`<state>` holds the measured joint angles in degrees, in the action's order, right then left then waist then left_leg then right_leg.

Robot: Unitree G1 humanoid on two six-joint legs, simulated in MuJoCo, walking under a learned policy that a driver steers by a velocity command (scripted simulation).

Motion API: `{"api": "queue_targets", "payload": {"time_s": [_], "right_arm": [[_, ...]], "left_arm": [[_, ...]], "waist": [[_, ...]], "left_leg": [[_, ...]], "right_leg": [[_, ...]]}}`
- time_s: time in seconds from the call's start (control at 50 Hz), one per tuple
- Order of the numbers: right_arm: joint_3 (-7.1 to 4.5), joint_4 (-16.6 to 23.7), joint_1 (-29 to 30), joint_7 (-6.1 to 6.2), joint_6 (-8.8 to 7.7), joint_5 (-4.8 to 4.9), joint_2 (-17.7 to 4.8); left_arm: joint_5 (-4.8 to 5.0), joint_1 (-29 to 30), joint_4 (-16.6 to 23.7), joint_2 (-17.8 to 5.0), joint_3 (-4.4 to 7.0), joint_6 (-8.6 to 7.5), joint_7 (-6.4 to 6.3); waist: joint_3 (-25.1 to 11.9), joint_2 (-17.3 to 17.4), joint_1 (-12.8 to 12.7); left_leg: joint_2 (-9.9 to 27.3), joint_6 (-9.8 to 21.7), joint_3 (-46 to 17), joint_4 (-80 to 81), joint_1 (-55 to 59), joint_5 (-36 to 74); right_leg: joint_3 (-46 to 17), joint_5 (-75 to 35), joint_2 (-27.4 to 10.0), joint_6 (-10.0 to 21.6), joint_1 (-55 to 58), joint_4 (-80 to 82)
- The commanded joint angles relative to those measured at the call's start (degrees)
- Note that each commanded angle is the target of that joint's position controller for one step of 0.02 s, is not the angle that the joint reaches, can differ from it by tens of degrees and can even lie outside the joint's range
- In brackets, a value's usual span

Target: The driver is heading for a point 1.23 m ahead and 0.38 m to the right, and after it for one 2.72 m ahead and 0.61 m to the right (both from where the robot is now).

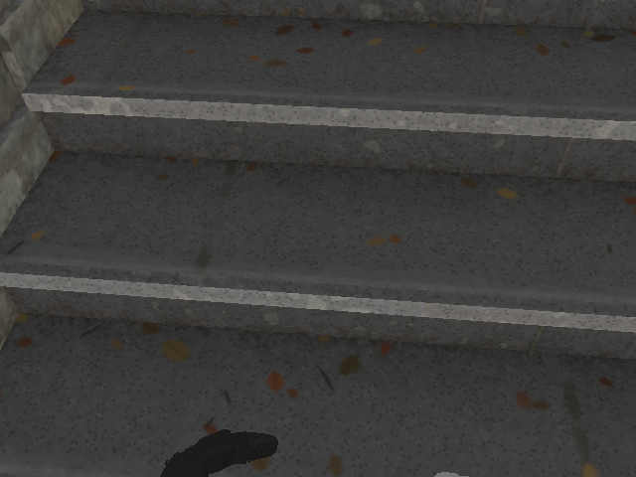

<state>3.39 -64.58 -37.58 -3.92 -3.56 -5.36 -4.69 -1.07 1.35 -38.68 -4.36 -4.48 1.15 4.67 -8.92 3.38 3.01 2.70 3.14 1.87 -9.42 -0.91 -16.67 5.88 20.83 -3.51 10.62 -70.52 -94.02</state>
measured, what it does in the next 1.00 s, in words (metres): climbs: right foot 0.16 m higher, then left foot 0.16 m higher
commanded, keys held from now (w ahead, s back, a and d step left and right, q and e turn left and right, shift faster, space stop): w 0.58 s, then w+e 0.42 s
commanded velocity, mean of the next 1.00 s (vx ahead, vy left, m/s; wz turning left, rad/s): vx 0.49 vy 0.00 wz -0.13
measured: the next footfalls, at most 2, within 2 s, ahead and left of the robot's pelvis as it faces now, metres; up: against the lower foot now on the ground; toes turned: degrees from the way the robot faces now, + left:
right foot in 0.04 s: +0.17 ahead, -0.11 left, +0.16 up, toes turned -3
left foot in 0.58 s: +0.50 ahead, +0.08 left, +0.31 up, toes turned +4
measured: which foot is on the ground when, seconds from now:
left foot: down 0.00-0.08, up 0.10-0.56, down 0.58-1.00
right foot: up 0.00-0.02, down 0.04-0.62, up 0.64-1.00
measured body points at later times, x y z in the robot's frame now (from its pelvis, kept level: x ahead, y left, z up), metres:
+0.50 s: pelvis +0.27 -0.03 +0.15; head +0.27 -0.03 +0.60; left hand +0.09 +0.09 +0.01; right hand +0.52 -0.17 +0.07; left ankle +0.45 +0.09 -0.33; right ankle +0.13 -0.11 -0.59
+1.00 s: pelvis +0.55 -0.02 +0.30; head +0.55 -0.03 +0.75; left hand +0.78 +0.12 +0.20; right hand +0.42 -0.16 +0.14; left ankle +0.46 +0.08 -0.43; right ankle +0.67 -0.17 -0.16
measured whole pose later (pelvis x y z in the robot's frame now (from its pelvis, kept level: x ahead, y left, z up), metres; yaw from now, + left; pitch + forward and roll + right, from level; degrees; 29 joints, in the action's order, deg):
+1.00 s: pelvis +0.55 -0.02 +0.30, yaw -10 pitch +6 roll +1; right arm 3.2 -68.4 -29.5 -2.9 -3.6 -8.4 -4.7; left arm -0.8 -0.5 -51.9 -6.6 -2.7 -1.0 5.1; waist -7.5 0.5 1.3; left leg 0.8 1.0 15.0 -19.7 -5.2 -20.0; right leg -0.7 5.5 -4.6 15.0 -79.8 -107.4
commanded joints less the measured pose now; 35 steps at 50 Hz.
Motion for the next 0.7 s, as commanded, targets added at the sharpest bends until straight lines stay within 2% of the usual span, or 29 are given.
{"api": "queue_targets", "payload": {"time_s": [0.02,0.04,0.06,0.08,0.1,0.12,0.14,0.16,0.18,0.2,0.22,0.24,0.26,0.3,0.32,0.38,0.42,0.44,0.48,0.5,0.52,0.56,0.58,0.6,0.62,0.64,0.66,0.68,0.7], "right_arm": [[-4.38,8.4,11.4,-1.29,-3.81,3.65,-21.7],[-5.01,7.7,9.1,-1.86,-3.97,3.52,-21.3],[-5.28,5.1,4.4,-2.80,-3.48,1.74,-19.6],[-4.16,5.6,-3.1,-3.93,-3.21,-2.04,-13.3],[-3.78,7.1,3.9,-4.91,-1.85,-1.59,-9.6],[-4.97,7.6,10.8,-5.00,-1.33,1.37,-8.4],[-5.73,8.7,15.8,-3.24,-1.93,3.48,-8.3],[-4.72,10.4,19.7,-1.50,-1.93,2.84,-6.0],[-4.50,12.7,23.5,-0.20,-1.33,2.66,-5.9],[-3.70,13.2,24.0,0.26,-0.57,2.48,-5.1],[-3.24,13.0,23.6,0.41,0.41,2.45,-3.8],[-2.62,13.2,22.6,0.49,1.22,2.50,-3.4],[-2.24,13.2,23.7,0.31,1.55,2.59,-3.1],[-2.32,15.3,29.8,-0.40,1.32,3.92,-4.9],[-1.42,16.3,34.1,-1.08,1.24,4.27,-3.3],[0.02,19.9,42.1,-0.31,1.41,3.91,-3.4],[-0.17,23.9,50.2,0.74,2.34,4.13,-6.1],[-0.09,25.3,53.2,1.20,3.44,3.76,-5.8],[0.78,29.9,64.5,0.00,6.16,2.26,-2.8],[0.68,29.3,60.0,-1.35,6.46,1.66,-1.5],[0.29,29.8,58.8,-2.41,6.82,2.47,-2.4],[-0.75,27.9,52.3,-2.65,6.44,2.62,-5.0],[-1.34,27.2,49.7,-2.06,5.67,2.59,-5.6],[-2.73,24.1,38.8,-0.90,5.09,2.56,-8.1],[-3.00,19.4,27.6,0.09,4.65,4.17,-10.1],[-3.60,14.2,12.6,1.15,5.07,1.67,-11.5],[-5.63,10.3,6.1,1.71,3.79,0.35,-15.1],[-5.58,8.0,10.7,2.09,1.80,1.07,-14.8],[-5.29,7.6,17.7,1.88,0.89,2.05,-11.3]], "left_arm": [[-0.08,3.3,2.8,-6.6,1.26,1.20,1.51],[-0.58,0.4,1.3,-7.8,1.81,0.87,1.19],[-0.64,-6.0,-0.2,-9.8,2.69,0.44,-0.06],[0.36,-16.9,-4.8,-11.9,2.54,-0.55,-1.02],[-2.89,-35.7,-11.2,-16.6,4.29,-0.21,-2.28],[-4.46,-43.6,-14.8,-20.0,6.17,-2.02,-2.90],[-3.60,-37.7,-16.8,-18.0,5.90,-4.07,-3.37],[-2.58,-29.3,-18.4,-12.4,5.07,-4.92,-2.82],[-2.02,-23.1,-19.5,-6.9,3.73,-4.87,-2.09],[-2.36,-17.7,-19.9,-2.1,2.16,-4.43,-1.63],[-2.28,-13.0,-20.1,0.4,1.39,-4.44,-1.41],[-3.23,-14.2,-21.8,1.4,1.07,-4.88,-1.16],[-3.61,-15.5,-22.9,1.7,1.14,-5.37,-1.03],[-5.92,-16.1,-22.5,-0.9,1.67,-6.07,-1.04],[-7.07,-22.8,-24.4,-1.8,1.53,-5.91,-1.49],[-8.24,-35.3,-29.5,-1.7,0.75,-5.36,-1.64],[-8.07,-41.5,-31.4,-2.8,0.33,-6.29,-0.75],[-7.38,-44.4,-32.1,-2.4,0.08,-6.56,-0.62],[-4.82,-42.6,-30.6,-1.9,-0.46,-6.29,1.15],[-3.11,-35.2,-27.5,-4.5,-0.16,-7.17,1.81],[-2.21,-36.5,-27.6,-8.6,0.47,-8.34,2.07],[-0.39,-38.6,-27.8,-15.4,2.75,-9.23,1.85],[-0.28,-39.1,-29.0,-17.1,4.08,-8.77,1.92],[-3.10,-39.5,-29.3,-16.4,4.91,-8.39,2.32],[-5.89,-44.1,-28.5,-9.5,3.81,-8.35,2.79],[-4.67,-40.9,-28.0,-5.9,3.57,-7.32,3.84],[-1.44,-35.4,-28.9,-5.9,5.08,-6.61,4.67],[-0.22,-30.6,-28.0,-7.1,6.60,-7.07,3.88],[-0.67,-26.5,-26.1,-5.6,6.37,-7.38,2.51]], "waist": [[4.6,6.2,-9.4],[1.9,6.8,-8.1],[-4.0,8.5,-8.0],[-16.9,-3.6,-7.6],[-17.8,-16.4,-15.8],[-6.4,-16.7,-17.6],[4.5,-14.2,-13.9],[5.1,-9.3,-9.4],[4.3,-1.2,-5.5],[2.2,-0.3,-2.1],[2.7,-0.8,0.8],[3.1,0.0,2.3],[4.5,-0.8,2.6],[5.6,-2.8,2.3],[5.9,-8.8,0.1],[7.4,-6.1,-3.5],[6.3,-5.2,-6.6],[7.3,-7.4,-7.7],[8.4,-9.3,-8.4],[8.2,-12.8,-3.3],[4.6,-14.7,-1.8],[3.8,-15.0,-0.2],[3.1,-15.5,0.8],[-4.6,-14.0,2.8],[-18.4,-2.3,2.3],[-19.7,6.8,8.7],[-8.5,8.4,10.4],[0.6,3.2,6.8],[1.5,1.3,2.8]], "left_leg": [[12.6,13.1,-1.5,0.7,-13.5,80.8],[12.9,12.5,-0.3,-6.5,-2.1,89.2],[11.7,11.1,0.7,-17.7,-2.9,96.4],[6.5,8.4,-4.5,-34.3,-23.5,79.8],[-4.8,5.8,-8.1,-52.8,-42.9,19.6],[-8.7,6.3,-20.0,-82.0,-55.0,16.1],[-8.0,7.3,-21.1,-94.0,-62.1,19.0],[-8.3,9.3,-20.3,-101.0,-64.5,20.0],[-7.3,11.3,-20.2,-104.0,-64.8,21.2],[-5.8,12.9,-19.5,-108.1,-64.7,21.1],[-4.7,13.7,-18.9,-109.8,-66.8,19.3],[-4.0,14.3,-17.1,-109.1,-69.6,20.5],[-3.1,14.5,-14.8,-108.8,-72.3,17.6],[-1.7,13.9,-7.1,-103.2,-68.1,17.4],[-1.7,13.9,-3.7,-115.1,-72.5,13.3],[-0.1,15.2,-6.2,-114.6,-89.6,11.1],[2.5,12.1,-1.3,-96.9,-87.8,15.9],[3.2,10.5,1.1,-92.8,-88.2,16.4],[4.1,9.0,6.0,-80.2,-69.8,8.8],[1.9,8.8,9.5,-77.1,-53.4,7.9],[-2.3,7.4,12.2,-77.1,-43.3,8.2],[-6.6,5.2,12.5,-59.7,-44.5,-2.7],[-7.3,6.4,11.5,-50.2,-41.8,-3.8],[-6.3,8.7,5.5,-50.5,-25.1,4.3],[1.8,15.7,-14.1,-44.6,1.1,13.9],[11.1,20.6,-37.6,-26.1,12.0,4.1],[15.5,20.5,-51.6,-14.4,-0.7,-11.0],[14.9,16.6,-45.8,-13.4,-10.3,-15.6],[15.1,16.4,-37.7,-14.9,-13.7,-8.2]], "right_leg": [[7.3,3.2,7.2,-4.7,29.2,21.1],[8.4,4.1,9.2,-3.6,29.0,31.5],[3.2,-2.3,9.5,-0.5,41.1,34.5],[-19.9,-11.2,1.2,9.0,68.7,39.8],[-45.8,0.7,-7.4,14.4,80.4,62.6],[-60.1,23.1,-10.9,11.8,71.2,72.4],[-55.4,24.8,-10.1,7.3,61.1,71.8],[-47.6,16.1,-9.5,8.2,55.4,69.1],[-40.9,7.8,-9.7,6.7,51.4,68.8],[-37.8,2.1,-10.0,5.7,48.0,70.2],[-31.3,-1.1,-8.5,3.7,45.4,71.5],[-24.6,-6.6,-6.9,2.1,45.9,71.9],[-19.5,-8.1,-5.6,1.4,45.8,72.8],[-9.8,-8.4,-1.8,-0.3,39.4,76.2],[-11.9,-8.8,-2.7,1.4,41.6,77.8],[-15.5,-10.1,-6.3,1.3,58.3,77.7],[-14.8,-11.9,-6.8,1.4,62.6,80.5],[-15.5,-16.0,-7.9,2.2,64.3,82.1],[-12.3,-24.5,-10.4,3.1,51.9,90.8],[-7.3,-44.4,-9.3,4.1,43.5,90.2],[-6.4,-68.3,-9.7,6.3,42.5,88.2],[-6.1,-95.0,-11.9,5.0,65.1,80.6],[-5.3,-101.1,-12.2,2.8,72.6,75.7],[-6.1,-104.7,-11.8,0.9,67.3,64.4],[-11.4,-84.4,-7.7,-0.9,49.6,50.0],[-14.6,-31.5,2.5,-2.1,32.0,33.6],[-22.1,-23.1,5.7,-3.1,22.5,-1.3],[-23.8,-26.0,5.0,-2.6,15.6,-14.9],[-22.1,-23.8,5.2,-1.0,11.7,-21.4]]}}
Velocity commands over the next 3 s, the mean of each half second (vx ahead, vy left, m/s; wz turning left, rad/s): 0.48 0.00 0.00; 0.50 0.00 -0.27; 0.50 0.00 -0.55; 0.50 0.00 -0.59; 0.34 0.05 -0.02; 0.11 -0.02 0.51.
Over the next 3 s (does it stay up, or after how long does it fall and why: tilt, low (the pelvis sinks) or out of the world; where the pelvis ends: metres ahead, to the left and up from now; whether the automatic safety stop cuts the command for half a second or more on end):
stays up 1.28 -0.53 0.75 its command is cut before an obstacle after 2.3 s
